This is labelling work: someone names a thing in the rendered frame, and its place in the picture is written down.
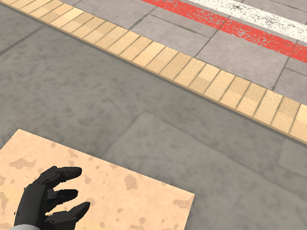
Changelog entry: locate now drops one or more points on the robot left hand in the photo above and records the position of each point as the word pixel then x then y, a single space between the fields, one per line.
pixel 40 198

